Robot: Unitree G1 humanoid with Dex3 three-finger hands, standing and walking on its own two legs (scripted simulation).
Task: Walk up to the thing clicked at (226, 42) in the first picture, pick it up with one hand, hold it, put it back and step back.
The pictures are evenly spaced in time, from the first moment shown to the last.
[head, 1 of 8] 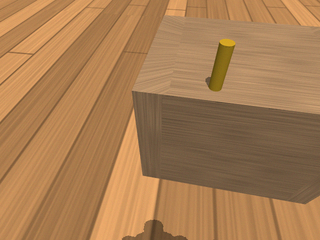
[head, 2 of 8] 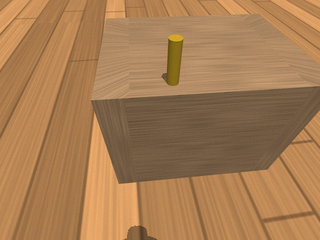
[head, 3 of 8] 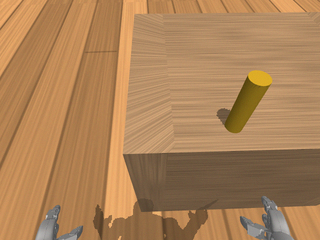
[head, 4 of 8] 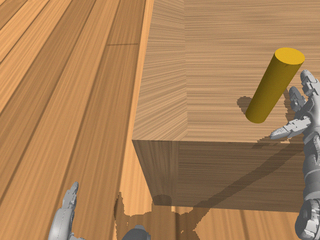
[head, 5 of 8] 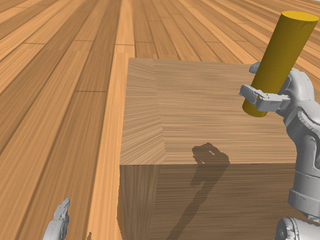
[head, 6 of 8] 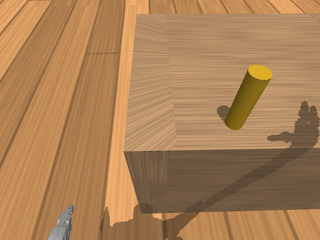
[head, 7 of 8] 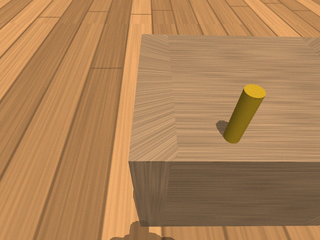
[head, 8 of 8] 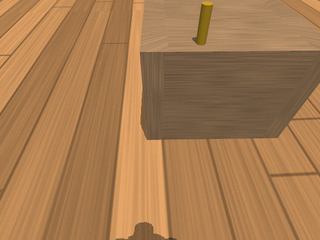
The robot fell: no
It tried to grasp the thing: yes
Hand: right
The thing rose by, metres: 0.25
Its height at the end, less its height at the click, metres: +0.00
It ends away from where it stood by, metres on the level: 0.01
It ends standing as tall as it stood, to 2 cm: yes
